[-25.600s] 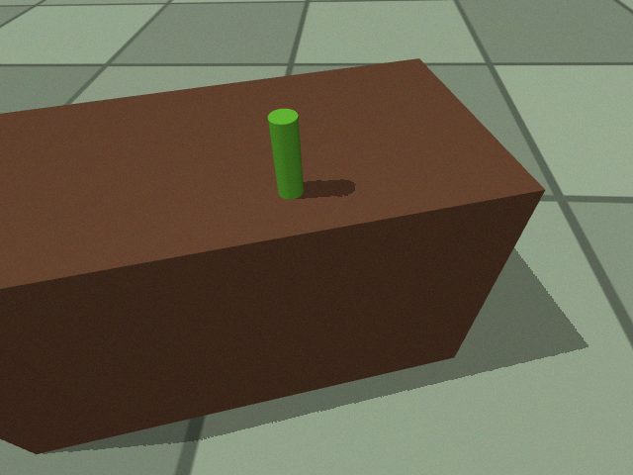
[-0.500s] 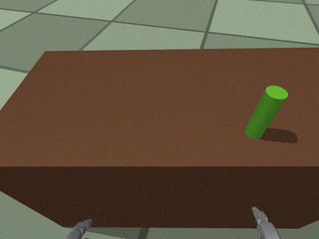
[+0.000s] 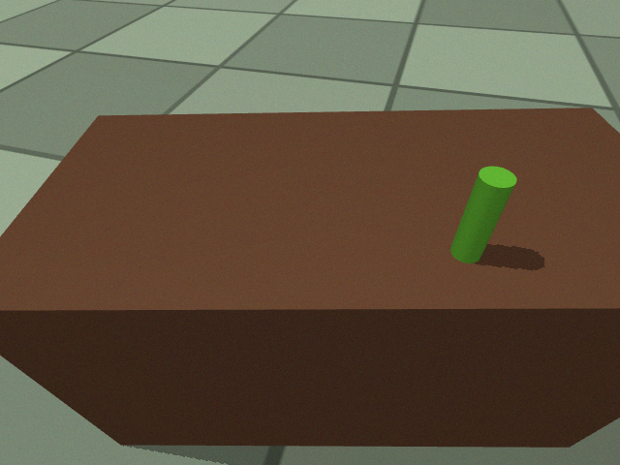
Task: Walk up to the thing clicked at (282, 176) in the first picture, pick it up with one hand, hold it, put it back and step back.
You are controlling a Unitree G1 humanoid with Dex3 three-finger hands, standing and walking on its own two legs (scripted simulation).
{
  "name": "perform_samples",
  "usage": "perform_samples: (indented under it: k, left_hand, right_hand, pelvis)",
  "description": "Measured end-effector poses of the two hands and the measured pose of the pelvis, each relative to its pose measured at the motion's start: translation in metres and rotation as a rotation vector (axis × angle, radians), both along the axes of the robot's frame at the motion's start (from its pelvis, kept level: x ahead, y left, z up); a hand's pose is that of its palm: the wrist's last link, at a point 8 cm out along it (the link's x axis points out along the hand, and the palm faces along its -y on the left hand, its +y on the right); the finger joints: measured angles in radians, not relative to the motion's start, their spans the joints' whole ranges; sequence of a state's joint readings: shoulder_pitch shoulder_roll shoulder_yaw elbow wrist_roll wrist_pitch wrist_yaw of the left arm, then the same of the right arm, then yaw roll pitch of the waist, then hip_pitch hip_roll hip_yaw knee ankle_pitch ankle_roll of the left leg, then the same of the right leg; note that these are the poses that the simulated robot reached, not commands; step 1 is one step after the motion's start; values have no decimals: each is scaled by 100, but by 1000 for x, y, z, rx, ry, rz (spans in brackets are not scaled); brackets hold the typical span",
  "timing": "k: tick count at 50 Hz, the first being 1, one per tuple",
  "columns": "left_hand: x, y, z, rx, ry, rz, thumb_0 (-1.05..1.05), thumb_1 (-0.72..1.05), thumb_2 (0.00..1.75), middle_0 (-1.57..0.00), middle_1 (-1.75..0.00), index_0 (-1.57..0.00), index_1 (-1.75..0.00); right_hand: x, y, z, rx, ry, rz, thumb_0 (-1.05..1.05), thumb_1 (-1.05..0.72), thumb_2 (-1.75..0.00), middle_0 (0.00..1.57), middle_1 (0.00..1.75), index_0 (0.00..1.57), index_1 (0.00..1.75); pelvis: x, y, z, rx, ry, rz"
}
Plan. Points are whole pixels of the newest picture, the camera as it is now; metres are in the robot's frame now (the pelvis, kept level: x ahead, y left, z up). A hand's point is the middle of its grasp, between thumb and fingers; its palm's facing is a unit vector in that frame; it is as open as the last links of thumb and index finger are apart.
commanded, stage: home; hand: right
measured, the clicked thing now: (479, 218) +0.48 -0.25 +0.06
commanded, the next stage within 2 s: stand in 1.18 s
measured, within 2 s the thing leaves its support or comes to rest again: neither
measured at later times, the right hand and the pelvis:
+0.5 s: hand out of the picture +0.07 -0.25 -0.15, palm faces -0.06 +0.93 -0.37, open 17.3 cm; pelvis +0.01 +0.01 +0.00, yaw +0 degrees
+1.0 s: hand out of the picture +0.09 -0.23 -0.15, palm faces -0.04 +0.93 -0.36, open 17.4 cm; pelvis +0.02 +0.02 +0.00, yaw -1 degrees
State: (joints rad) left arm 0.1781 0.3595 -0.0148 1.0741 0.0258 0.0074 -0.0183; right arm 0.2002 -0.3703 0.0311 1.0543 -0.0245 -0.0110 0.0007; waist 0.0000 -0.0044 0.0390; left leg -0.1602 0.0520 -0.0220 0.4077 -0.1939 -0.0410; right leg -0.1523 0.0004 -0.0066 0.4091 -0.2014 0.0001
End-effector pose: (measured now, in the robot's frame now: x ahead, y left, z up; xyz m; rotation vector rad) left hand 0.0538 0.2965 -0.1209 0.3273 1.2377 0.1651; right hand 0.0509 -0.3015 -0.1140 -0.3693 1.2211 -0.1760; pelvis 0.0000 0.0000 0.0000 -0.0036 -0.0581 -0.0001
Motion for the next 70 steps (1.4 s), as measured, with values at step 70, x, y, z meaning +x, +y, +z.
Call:
perform_samples:
  k: [70]
  left_hand:
    - [22,18,2,3,20,14,0,90,90,-20,-30,-21,-30]
  right_hand:
    - [22,22,1,15,5,-50,0,44,-14,10,12,11,12]
  pelvis:
    - [15,19,5,2,13,-13]
